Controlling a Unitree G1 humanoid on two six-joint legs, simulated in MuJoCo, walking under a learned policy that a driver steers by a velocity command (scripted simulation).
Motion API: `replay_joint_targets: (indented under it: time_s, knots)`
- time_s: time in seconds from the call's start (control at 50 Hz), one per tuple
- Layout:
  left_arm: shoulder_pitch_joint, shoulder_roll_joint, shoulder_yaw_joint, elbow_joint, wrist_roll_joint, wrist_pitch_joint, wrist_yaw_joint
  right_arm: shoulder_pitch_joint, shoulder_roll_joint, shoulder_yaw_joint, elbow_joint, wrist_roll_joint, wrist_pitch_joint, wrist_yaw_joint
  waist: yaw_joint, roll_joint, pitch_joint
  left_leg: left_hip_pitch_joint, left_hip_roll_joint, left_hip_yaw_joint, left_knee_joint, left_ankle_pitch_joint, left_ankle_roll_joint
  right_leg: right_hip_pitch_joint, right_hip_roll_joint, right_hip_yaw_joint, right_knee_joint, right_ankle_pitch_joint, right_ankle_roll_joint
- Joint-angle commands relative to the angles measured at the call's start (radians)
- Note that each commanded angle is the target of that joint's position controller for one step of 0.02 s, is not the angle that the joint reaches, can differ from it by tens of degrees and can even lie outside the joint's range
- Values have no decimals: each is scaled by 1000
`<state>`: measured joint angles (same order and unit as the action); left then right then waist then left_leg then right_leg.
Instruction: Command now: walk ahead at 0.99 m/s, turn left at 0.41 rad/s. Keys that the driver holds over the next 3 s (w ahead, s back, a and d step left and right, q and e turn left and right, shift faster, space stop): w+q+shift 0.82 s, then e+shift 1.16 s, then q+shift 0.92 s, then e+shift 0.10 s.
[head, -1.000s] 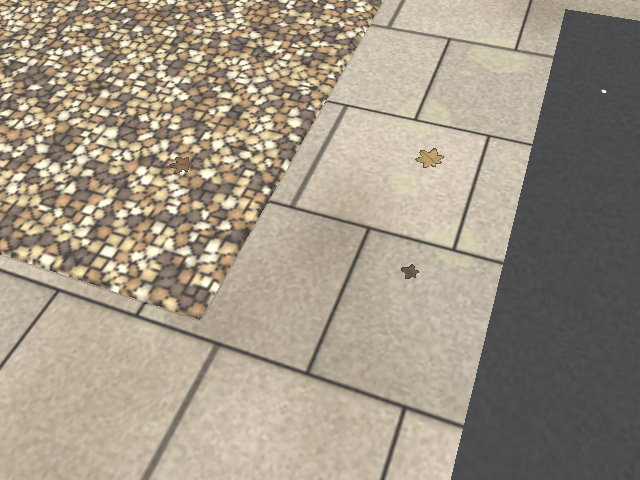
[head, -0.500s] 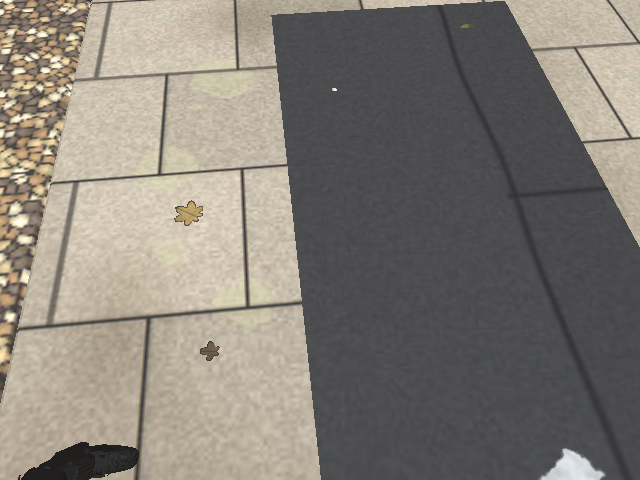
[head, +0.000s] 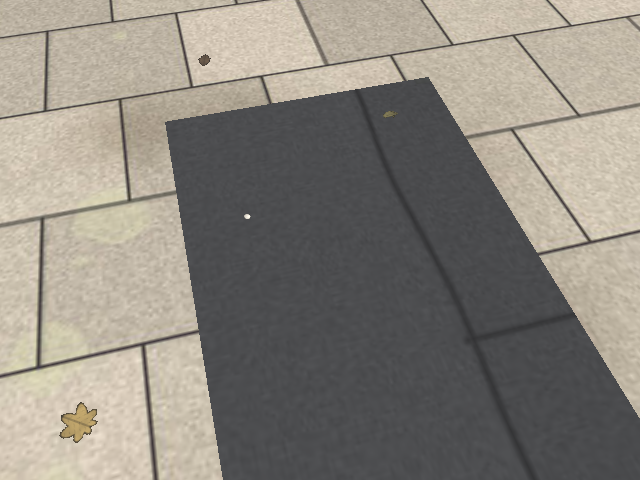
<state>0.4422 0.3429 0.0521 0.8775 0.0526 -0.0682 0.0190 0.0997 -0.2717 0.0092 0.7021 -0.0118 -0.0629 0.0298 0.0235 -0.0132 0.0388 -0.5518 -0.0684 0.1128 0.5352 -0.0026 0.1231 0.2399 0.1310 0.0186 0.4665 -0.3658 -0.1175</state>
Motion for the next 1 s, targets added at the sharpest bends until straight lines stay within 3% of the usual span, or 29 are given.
replay_joint_targets:
  time_s: [0.02, 0.04, 0.08, 0.12, 0.16, 0.24, 0.28, 0.34, 0.36, 0.38, 0.4, 0.42, 0.44, 0.46, 0.5, 0.56, 0.68, 0.72, 0.76, 0.8, 0.82, 0.84, 0.86, 0.88, 0.9, 0.92, 0.94, 0.96, 1.0]
  knots:
    - [-37, -3, -5, -167, -34, -33, -22, 502, -330, -122, 124, -18, 26, -24, -117, 455, -300, 981, 325, -883, -121, -426, 309, -932, 55, -1, 1191, -86, 133]
    - [-87, 51, -22, -175, -14, -50, -16, 368, -244, -117, 75, -12, 24, -8, -133, 182, -280, 928, 338, -1020, -253, -531, 320, -1026, -24, 119, 1174, 2, 92]
    - [-227, 75, -34, -208, -2, -66, -25, 333, -142, -96, 99, -3, 16, -8, -81, -71, -96, 613, 283, -810, -305, -480, 244, -961, -131, 121, 979, 98, 73]
    - [-258, 41, -50, -247, 31, -34, -31, 322, -131, -81, 129, -3, 1, -22, -5, -55, 6, 385, 189, -662, -328, -355, 205, -894, -172, 105, 859, 62, 100]
    - [-283, 24, -67, -276, 37, -5, -35, 324, -159, -87, 132, 1, -20, -17, 19, -14, 55, 250, 143, -591, -365, -310, 215, -882, -208, 71, 719, 22, 129]
    - [-514, -9, -95, -367, -6, -12, -56, 316, -187, -109, 114, 13, -32, -14, -53, 31, 108, 74, 66, -485, -454, -144, 148, -687, -205, -15, 263, 360, 168]
    - [-532, -8, -91, -370, -21, -13, -54, 352, -208, -120, 123, 26, -34, -5, -91, 47, 59, 152, 80, -490, -430, 40, 113, -597, -172, -32, 171, 500, 158]
    - [-505, 37, -71, -363, -17, -22, -37, 387, -228, -132, 135, 21, -24, -16, -97, 60, -9, 371, 95, -501, -262, 298, 63, -548, -128, -22, 49, 415, 140]
    - [-423, 73, -53, -338, -18, -26, -26, 386, -250, -137, 136, 14, -22, -20, -58, 58, -79, 415, 93, -494, -125, 449, 39, -450, -100, -22, 41, 318, 127]
    - [-268, 106, -33, -300, -20, -32, -13, 351, -278, -142, 130, 9, -24, -17, 35, 50, -173, 387, 66, -473, 81, 480, 16, -270, -111, -14, 37, 261, 114]
    - [-56, 164, -3, -258, -9, -38, 7, 302, -252, -137, 112, 4, -36, -15, 144, 40, -279, 241, 29, -446, 344, 337, 3, -25, -218, 72, 85, 112, 90]
    - [112, 239, 26, -230, 29, -38, 24, 303, -79, -95, 71, 15, -45, -22, 161, -181, -411, 3, -45, -341, 687, -358, 1, 220, -523, 416, 30, -241, 48]
    - [27, 288, 43, -228, 19, -23, 14, 372, -68, -73, 10, 47, -35, -22, 63, -422, -505, -180, -47, -255, 883, -483, -10, 238, -662, 900, -178, -382, -39]
    - [-83, 161, 28, -249, 12, -15, 8, 266, -141, -82, 41, 18, -13, -31, 71, -199, -304, -264, 47, -225, 898, -364, -4, 84, -583, 747, -203, -451, -27]
    - [-127, 51, 3, -218, 11, -14, 1, 148, -135, -86, 35, -8, 7, -3, 58, -25, -104, -229, 110, -195, 805, -272, -19, -148, -477, 391, -202, -68, 13]
    - [-47, -11, -13, -125, -19, -37, -10, 93, -54, -66, -19, -23, 49, 30, 7, -95, -35, -248, 160, -177, 784, -270, -26, -237, -428, 148, -215, 252, 48]
    - [-98, 24, -6, -77, -29, -68, -15, -120, -58, -30, -145, -21, 59, 73, -49, -39, 74, -164, 138, -36, 433, -11, -9, -360, -335, -215, -343, 590, 91]
    - [-51, 65, 1, -58, -27, -68, -10, -168, -57, -21, -151, -19, 57, 81, -43, -20, 92, -41, 74, 62, 288, 18, 25, -341, -318, -289, -322, 905, 116]
    - [-16, 131, 15, -58, -28, -54, 5, -104, -89, -29, -122, -20, 54, 73, -90, -70, 26, 94, 2, 102, 244, -24, 54, -256, -344, -300, -172, 1314, 130]
    - [-67, 186, 30, -80, -23, -22, 19, 163, -159, -61, -43, -22, 51, 53, -237, -101, -112, 394, -48, 64, 232, -104, 99, -286, -389, -274, 191, 1479, 122]
    - [-114, 187, 31, -104, -16, -8, 15, 384, -206, -91, 32, -20, 46, 32, -322, -75, -198, 666, -46, -17, 162, -127, 143, -428, -389, -250, 502, 1329, 110]
    - [-128, 134, 27, -101, -20, -6, 0, 368, -240, -121, 56, 5, 56, 1, -279, 125, -170, 837, 38, -185, 28, -106, 162, -673, -182, -252, 908, 308, 131]
    - [58, 35, -8, -190, -35, -17, -1, 238, -352, -128, -5, -45, 65, -9, -66, 246, -280, 1039, 355, -644, 53, 360, 296, -976, -141, -137, 1246, -174, 158]
    - [-22, 93, -6, -204, -47, -26, 6, 290, -298, -129, -39, -29, 69, -26, -163, 65, -417, 1037, 417, -768, -101, 311, 362, -1032, -148, 6, 1276, -74, 156]
    - [-33, 85, -13, -193, -58, -26, 10, 247, -249, -115, -10, -19, 56, -41, -99, -19, -242, 834, 414, -671, -160, 354, 318, -1029, -200, 0, 1188, -14, 153]
    - [-50, 69, -17, -183, -45, -18, 9, 198, -187, -93, 8, -12, 38, -45, -39, -72, -105, 622, 375, -567, -181, 412, 270, -963, -235, 2, 1068, -13, 148]
    - [-31, 48, -22, -151, -35, 1, 4, 148, -152, -77, 9, -17, 18, -44, 6, -105, -52, 469, 349, -463, -197, 485, 233, -868, -245, 21, 994, -29, 143]
    - [-21, 118, 19, -125, -117, -11, 16, 67, -102, -70, -34, 16, -23, -16, 2, -125, -66, 388, 342, -438, -219, 421, 217, -818, -272, 85, 977, -50, 154]
    - [-24, 58, 16, -115, -117, 1, 20, 31, -97, -68, 13, 19, -52, -3, 44, -49, -35, 270, 292, -304, -256, 425, 158, -768, -288, 100, 791, -7, 161]
